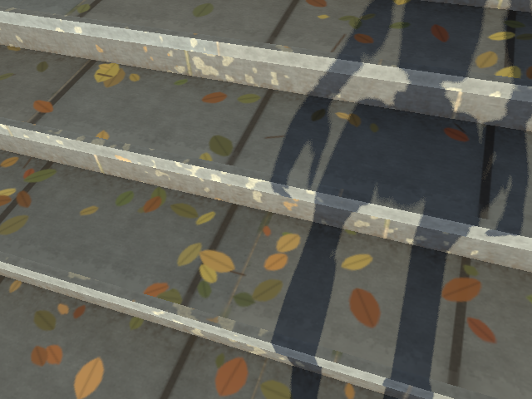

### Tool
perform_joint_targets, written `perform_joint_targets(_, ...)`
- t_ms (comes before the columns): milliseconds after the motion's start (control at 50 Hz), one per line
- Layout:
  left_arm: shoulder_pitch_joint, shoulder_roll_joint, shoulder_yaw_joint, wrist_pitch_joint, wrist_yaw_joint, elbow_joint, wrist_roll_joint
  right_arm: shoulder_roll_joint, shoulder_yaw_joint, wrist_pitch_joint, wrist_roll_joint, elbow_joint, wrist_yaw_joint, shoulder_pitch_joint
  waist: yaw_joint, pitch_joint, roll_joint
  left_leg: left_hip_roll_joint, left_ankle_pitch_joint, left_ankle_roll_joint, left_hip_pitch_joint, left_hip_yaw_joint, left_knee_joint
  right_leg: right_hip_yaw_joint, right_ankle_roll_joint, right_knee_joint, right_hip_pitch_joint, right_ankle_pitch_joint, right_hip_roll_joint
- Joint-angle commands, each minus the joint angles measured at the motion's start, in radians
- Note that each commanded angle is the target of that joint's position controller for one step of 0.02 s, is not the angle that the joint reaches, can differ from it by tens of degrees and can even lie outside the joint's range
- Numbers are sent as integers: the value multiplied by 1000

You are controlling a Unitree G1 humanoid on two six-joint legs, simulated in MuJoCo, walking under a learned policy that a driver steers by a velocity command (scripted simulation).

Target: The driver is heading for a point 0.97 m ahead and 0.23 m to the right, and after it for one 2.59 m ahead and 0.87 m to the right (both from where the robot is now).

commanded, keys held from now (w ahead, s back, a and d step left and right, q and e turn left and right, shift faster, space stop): no key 0.30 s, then e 0.32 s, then w+e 0.38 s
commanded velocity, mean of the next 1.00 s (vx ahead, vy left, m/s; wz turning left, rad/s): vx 0.17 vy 0.00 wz -0.28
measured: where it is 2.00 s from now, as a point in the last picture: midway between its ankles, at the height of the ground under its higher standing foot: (327, 302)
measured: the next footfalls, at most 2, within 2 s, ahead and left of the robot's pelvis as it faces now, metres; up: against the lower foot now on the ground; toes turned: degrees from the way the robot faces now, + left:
left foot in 0.32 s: +0.31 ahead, +0.15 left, +0.14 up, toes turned +6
right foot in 0.88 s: +0.22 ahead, -0.05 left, +0.14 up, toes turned -10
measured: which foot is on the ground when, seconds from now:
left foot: up 0.00-0.30, down 0.32-0.86, up 0.88-1.00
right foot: down 0.00-0.38, up 0.40-0.86, down 0.88-1.00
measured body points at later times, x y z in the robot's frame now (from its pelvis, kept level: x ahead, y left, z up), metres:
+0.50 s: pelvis +0.16 +0.06 +0.08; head +0.19 +0.06 +0.53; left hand +0.25 +0.32 -0.05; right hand +0.33 -0.19 -0.01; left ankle +0.27 +0.14 -0.60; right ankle +0.06 -0.08 -0.48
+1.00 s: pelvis +0.24 +0.02 +0.14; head +0.23 -0.02 +0.59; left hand +0.28 +0.28 +0.03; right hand +0.38 -0.27 +0.05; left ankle +0.29 +0.15 -0.51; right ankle +0.18 -0.04 -0.60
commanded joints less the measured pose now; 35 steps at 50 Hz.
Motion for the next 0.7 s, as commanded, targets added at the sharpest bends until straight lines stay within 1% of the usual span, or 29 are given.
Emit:
perform_joint_targets(20,36,66,10,2,1,14,-3,12,7,10,0,-64,7,19,-34,102,-131,56,30,-21,-317,6,232,244,-176,-241,23,275,-282)
perform_joint_targets(60,67,76,12,6,13,53,0,38,17,16,-7,-78,-4,-16,-30,90,-149,46,74,-37,-341,46,257,163,-178,-244,-22,376,-255)
perform_joint_targets(80,107,78,13,13,24,80,6,61,25,20,-10,-87,-12,-34,-14,81,-160,32,63,-42,-405,53,358,171,-198,-244,7,463,-278)
perform_joint_targets(120,148,84,13,25,47,104,1,53,29,22,-10,-128,-26,-92,-3,77,-148,39,47,-47,-535,29,363,162,-189,-236,95,481,-293)
perform_joint_targets(160,207,78,11,43,69,130,-3,68,41,17,-9,-170,-32,-159,22,65,-137,44,15,-44,-705,-3,411,182,-174,-218,244,508,-327)
perform_joint_targets(180,202,78,10,53,82,125,-15,73,57,12,-18,-223,-31,-226,23,58,-147,56,13,-51,-717,43,297,151,-155,-227,251,461,-288)
perform_joint_targets(200,215,73,7,61,94,124,-12,91,68,6,-30,-253,-25,-285,38,46,-144,72,43,-63,-703,79,228,144,-144,-230,258,491,-273)
perform_joint_targets(240,215,77,7,81,114,129,-18,116,84,-1,-44,-306,-4,-312,14,-20,-127,117,178,-58,-558,94,-5,112,-111,-245,237,539,-253)
perform_joint_targets(260,193,103,16,91,115,109,-30,127,100,1,-41,-324,8,-360,20,-23,-110,92,171,-41,-324,192,-269,98,-127,-338,107,519,-228)
perform_joint_targets(280,211,148,27,92,114,119,-39,148,99,3,-12,-347,8,-388,7,-15,-197,64,35,-3,-136,199,-405,118,-118,-384,64,653,-263)
perform_joint_targets(300,277,163,28,85,102,150,-33,86,73,7,-3,-320,10,-343,9,-49,-209,-25,-23,35,-42,301,-410,92,-124,-323,125,928,-263)
perform_joint_targets(320,261,163,21,71,82,155,-33,61,54,-3,-1,-281,14,-198,-72,-110,-275,-44,78,96,55,250,-473,68,-103,-204,229,1342,-277)
perform_joint_targets(340,220,169,22,50,62,151,-31,-16,27,-6,-11,-239,18,-44,-149,-212,-313,-27,215,153,162,135,-555,54,-70,-55,302,1598,-265)
perform_joint_targets(360,269,104,15,20,40,127,-37,-67,4,-9,-39,-183,18,46,-130,-369,-113,112,472,269,457,-142,-573,75,-6,162,67,1526,-197)
perform_joint_targets(380,200,134,20,0,15,118,-24,-163,-33,14,-83,-154,-7,206,-230,-517,154,302,611,406,670,-508,-913,93,47,478,-76,653,-35)
perform_joint_targets(400,154,116,35,1,-15,142,-18,-164,-30,26,-106,-147,-37,157,-189,-548,224,428,428,459,608,-778,-1130,199,89,967,-182,-164,92)
perform_joint_targets(420,66,79,46,18,-19,94,-43,-134,-18,26,-80,-177,-51,-8,-129,-397,113,459,273,403,428,-703,-1143,281,87,1244,-326,-257,81)
perform_joint_targets(440,-48,21,29,52,7,20,-51,-58,7,26,-42,-162,-56,-103,-86,-178,77,415,173,317,240,-493,-1131,187,65,1315,-445,-292,37)
perform_joint_targets(460,-53,-8,20,83,38,-6,-48,17,23,15,-22,-118,-50,-144,-28,-21,20,353,73,224,91,-314,-1137,149,40,1294,-472,-293,-9)
perform_joint_targets(480,2,2,22,99,60,-16,-38,50,27,5,-28,-84,-43,-179,28,1,-5,296,24,161,41,-181,-1141,127,31,1261,-428,-232,-24)
perform_joint_targets(500,43,-7,18,108,69,-21,-24,61,25,4,-38,-65,-39,-213,66,21,6,276,53,130,-7,-86,-1136,123,26,1255,-393,-158,-24)
perform_joint_targets(540,64,2,14,107,85,-47,-27,60,27,4,-45,-36,-43,-190,81,33,39,247,136,145,38,29,-1171,117,28,1194,-435,-34,-13)
perform_joint_targets(560,44,18,16,105,91,-64,-27,54,24,6,-48,-29,-50,-169,70,30,40,249,172,164,70,56,-1188,116,38,1160,-455,17,-7)
perform_joint_targets(580,15,21,15,104,95,-92,-24,54,26,16,-60,-41,-66,-162,63,12,32,258,235,182,99,76,-1192,136,64,1091,-461,59,-12)
perform_joint_targets(600,2,18,10,108,102,-108,-25,21,18,29,-61,-46,-75,-162,62,13,66,254,232,214,140,114,-1213,82,95,1009,-493,38,-11)
perform_joint_targets(640,-26,36,9,110,99,-149,-16,-34,2,40,-49,-63,-95,-132,44,-24,79,292,126,251,221,83,-1263,58,142,906,-515,32,-42)
perform_joint_targets(660,-42,57,17,107,86,-176,-8,-73,-12,31,-41,-84,-102,-137,34,-72,76,362,68,261,280,13,-1303,88,149,900,-513,32,-81)
perform_joint_targets(680,-21,84,26,105,70,-169,-11,-99,-23,23,-30,-94,-102,-160,36,-104,77,373,1,252,291,21,-1348,52,143,852,-471,15,-90)
perform_joint_targets(700,-25,92,31,104,57,-179,-16,-127,-34,17,-19,-99,-101,-172,45,-103,91,371,-73,235,273,34,-1377,48,131,776,-410,2,-105)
